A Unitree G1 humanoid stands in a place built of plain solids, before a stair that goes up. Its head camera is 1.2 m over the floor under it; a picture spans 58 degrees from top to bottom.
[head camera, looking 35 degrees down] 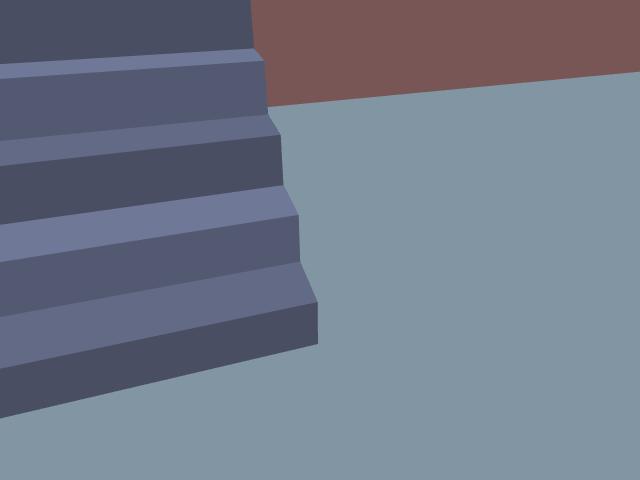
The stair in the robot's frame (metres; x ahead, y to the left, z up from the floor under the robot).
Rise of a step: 0.20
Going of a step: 0.23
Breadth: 1.09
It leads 17 degrees to the left of straight ahead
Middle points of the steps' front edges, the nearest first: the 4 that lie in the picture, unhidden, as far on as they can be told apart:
0.90 0.53 0.21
1.12 0.59 0.41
1.34 0.66 0.62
1.56 0.73 0.82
